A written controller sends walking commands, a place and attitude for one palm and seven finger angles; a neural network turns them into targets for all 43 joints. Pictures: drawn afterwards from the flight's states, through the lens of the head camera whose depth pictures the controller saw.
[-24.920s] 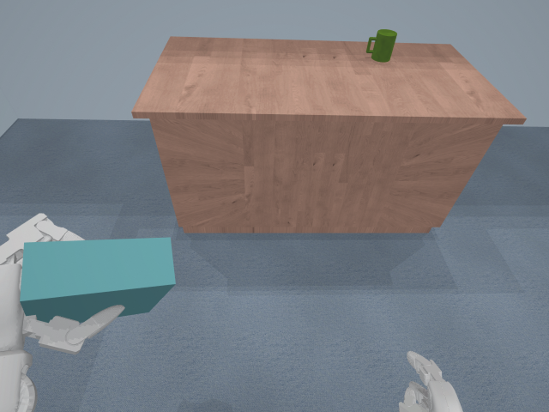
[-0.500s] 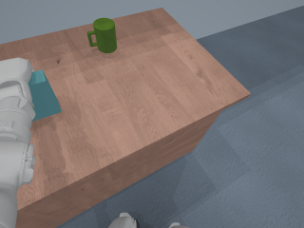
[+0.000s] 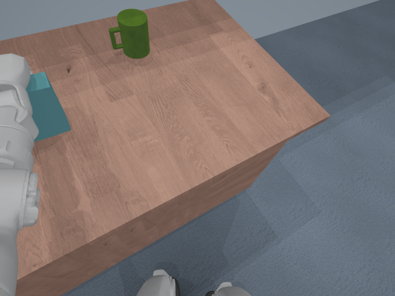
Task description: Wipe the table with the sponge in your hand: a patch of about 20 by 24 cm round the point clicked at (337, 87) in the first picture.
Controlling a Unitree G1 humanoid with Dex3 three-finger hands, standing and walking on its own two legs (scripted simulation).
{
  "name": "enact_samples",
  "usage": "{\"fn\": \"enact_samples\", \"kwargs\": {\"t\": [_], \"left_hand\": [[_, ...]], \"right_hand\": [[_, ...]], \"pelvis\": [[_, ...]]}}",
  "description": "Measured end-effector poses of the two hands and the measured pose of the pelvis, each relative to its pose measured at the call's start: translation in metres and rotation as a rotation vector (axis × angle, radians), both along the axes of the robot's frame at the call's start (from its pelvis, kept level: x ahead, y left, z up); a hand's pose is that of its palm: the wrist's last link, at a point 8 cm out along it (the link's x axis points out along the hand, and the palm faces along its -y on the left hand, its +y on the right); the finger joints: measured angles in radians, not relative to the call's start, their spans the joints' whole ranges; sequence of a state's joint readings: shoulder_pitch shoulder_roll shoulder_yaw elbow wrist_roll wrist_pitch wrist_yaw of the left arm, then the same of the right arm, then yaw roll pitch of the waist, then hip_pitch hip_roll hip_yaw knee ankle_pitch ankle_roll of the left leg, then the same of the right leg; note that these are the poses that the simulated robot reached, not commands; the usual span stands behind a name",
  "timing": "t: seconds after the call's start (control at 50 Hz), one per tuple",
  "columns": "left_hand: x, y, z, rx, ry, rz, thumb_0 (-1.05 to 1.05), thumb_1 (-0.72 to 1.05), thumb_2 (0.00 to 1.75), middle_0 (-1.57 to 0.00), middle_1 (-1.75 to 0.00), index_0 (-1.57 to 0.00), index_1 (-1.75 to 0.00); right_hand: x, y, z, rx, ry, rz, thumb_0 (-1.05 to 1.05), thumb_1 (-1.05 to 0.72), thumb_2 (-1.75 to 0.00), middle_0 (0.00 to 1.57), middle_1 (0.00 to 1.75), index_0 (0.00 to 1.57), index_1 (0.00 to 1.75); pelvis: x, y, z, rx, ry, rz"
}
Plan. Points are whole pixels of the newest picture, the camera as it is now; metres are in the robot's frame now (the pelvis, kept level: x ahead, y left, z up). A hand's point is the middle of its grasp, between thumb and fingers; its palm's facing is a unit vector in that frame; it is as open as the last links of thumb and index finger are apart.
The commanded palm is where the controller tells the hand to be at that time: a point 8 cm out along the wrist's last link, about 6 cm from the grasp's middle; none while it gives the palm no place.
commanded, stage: slide across to the middle lane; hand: left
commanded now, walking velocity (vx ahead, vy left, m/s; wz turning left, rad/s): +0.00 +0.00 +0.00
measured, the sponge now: (27, 120) +0.47 +0.35 +0.01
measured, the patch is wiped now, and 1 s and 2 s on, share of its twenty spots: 0.50 0.65 0.85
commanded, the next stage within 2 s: wipe back along the middle lane in 0.50 s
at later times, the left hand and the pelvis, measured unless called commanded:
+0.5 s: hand (57, 85) +0.52 +0.28 +0.07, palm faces -0.12 -0.01 -0.99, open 9.4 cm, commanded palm +0.52 +0.24 +0.11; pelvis +0.01 -0.02 +0.01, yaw +0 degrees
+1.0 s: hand (66, 94) +0.50 +0.26 +0.07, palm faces -0.10 +0.00 -0.99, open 9.5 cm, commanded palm +0.48 +0.23 +0.09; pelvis +0.04 -0.03 +0.02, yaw +0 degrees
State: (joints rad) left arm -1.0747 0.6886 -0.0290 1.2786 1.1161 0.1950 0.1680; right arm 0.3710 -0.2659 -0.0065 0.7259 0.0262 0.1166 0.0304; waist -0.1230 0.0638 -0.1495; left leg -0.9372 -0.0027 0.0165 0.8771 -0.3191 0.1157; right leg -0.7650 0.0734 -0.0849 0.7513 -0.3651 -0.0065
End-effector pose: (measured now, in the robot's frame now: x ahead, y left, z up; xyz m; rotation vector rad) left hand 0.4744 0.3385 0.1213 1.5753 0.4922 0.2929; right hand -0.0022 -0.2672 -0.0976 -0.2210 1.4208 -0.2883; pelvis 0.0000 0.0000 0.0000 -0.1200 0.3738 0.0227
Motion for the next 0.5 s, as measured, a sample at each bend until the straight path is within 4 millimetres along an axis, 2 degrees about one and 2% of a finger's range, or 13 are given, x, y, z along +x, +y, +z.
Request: {"fn": "enact_samples", "kwargs": {"t": [0.18,0.36,0.5], "left_hand": [[0.0,-0.012,0.002,-0.011,-0.004,-0.004,0.01,-0.48,1.1,-0.79,-1.42,-0.8,-1.44],[0.018,-0.044,0.005,-0.024,-0.007,-0.038,0.01,-0.48,1.1,-0.79,-1.42,-0.79,-1.45],[0.032,-0.068,0.004,-0.026,-0.008,-0.034,0.0,-0.48,1.1,-0.79,-1.41,-0.79,-1.44]], "right_hand": [[0.009,-0.002,0.004,0.005,-0.013,0.009,0.01,-0.9,-0.9,0.2,0.3,0.2,0.3],[0.02,-0.009,0.003,0.013,-0.026,0.013,0.01,-0.9,-0.9,0.2,0.3,0.2,0.3],[0.02,-0.014,0.001,0.029,-0.02,-0.016,0.01,-0.9,-0.9,0.2,0.3,0.2,0.3]], "pelvis": [[0.004,-0.005,0.005,0.005,-0.016,0.019],[0.008,-0.011,0.007,0.013,-0.011,0.021],[0.015,-0.018,0.009,0.02,-0.001,0.001]]}}
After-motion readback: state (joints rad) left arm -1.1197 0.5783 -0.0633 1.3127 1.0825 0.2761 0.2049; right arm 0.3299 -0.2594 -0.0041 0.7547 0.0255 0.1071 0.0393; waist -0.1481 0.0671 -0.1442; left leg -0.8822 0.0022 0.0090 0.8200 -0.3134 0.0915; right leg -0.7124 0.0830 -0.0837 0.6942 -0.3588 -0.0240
